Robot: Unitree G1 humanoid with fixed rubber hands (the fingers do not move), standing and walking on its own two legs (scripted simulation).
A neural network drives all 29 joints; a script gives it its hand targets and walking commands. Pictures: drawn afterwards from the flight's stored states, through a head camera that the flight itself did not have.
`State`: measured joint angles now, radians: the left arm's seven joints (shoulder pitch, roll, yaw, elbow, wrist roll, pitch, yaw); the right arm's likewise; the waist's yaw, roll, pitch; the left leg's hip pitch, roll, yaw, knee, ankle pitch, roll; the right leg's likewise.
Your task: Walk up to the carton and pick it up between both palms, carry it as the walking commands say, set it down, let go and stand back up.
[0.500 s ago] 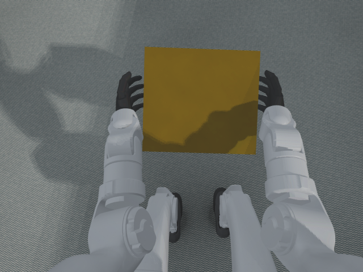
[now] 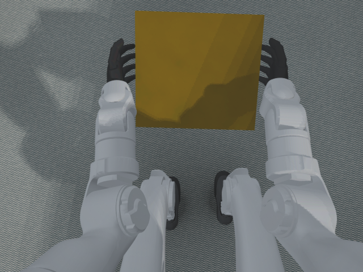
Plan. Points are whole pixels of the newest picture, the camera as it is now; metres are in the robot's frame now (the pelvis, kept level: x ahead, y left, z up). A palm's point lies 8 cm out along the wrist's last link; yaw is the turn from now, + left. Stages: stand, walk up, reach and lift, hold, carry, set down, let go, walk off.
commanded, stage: set down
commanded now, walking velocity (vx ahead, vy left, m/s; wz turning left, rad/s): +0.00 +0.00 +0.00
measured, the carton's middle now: (194, 78) +0.51 +0.01 -0.16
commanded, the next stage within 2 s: none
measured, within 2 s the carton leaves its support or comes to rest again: neither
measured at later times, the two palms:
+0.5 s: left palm (133, 83) +0.50 +0.15 -0.16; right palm (265, 84) +0.50 -0.16 -0.17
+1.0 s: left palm (142, 82) +0.54 +0.16 -0.27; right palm (252, 81) +0.54 -0.16 -0.27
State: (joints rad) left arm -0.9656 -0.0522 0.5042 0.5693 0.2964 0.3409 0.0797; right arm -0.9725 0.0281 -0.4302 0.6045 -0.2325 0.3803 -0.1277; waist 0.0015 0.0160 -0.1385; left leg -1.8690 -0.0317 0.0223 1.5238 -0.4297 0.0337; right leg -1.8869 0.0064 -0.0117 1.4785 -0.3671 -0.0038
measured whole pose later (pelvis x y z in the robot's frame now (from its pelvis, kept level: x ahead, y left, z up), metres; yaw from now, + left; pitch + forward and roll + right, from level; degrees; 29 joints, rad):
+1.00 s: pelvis -0.03 +0.00 -0.12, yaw +0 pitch +32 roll -2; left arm -1.48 0.22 0.30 0.65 0.07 0.40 0.16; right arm -1.49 -0.22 -0.33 0.71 0.02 0.35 -0.23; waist 0.00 0.00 0.52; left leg -2.05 -0.03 0.02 2.01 -0.52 0.03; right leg -2.06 0.01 -0.03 1.95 -0.44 0.00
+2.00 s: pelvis -0.01 +0.00 -0.19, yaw +0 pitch +32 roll -2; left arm -1.56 0.31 0.25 0.91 0.02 0.30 0.04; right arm -1.58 -0.32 -0.22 1.01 0.14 0.23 -0.21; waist 0.00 0.00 0.52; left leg -2.20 -0.03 0.02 2.23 -0.59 0.03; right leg -2.23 0.01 -0.04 2.17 -0.51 -0.01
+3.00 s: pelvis +0.01 +0.00 -0.20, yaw -1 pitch +34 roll -2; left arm -1.56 0.31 0.34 0.96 0.02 0.23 -0.05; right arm -1.56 -0.35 -0.25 1.03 0.10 0.16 -0.06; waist 0.00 -0.01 0.52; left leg -2.21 -0.03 0.02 2.29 -0.66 0.03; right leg -2.24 0.01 -0.04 2.23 -0.57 -0.02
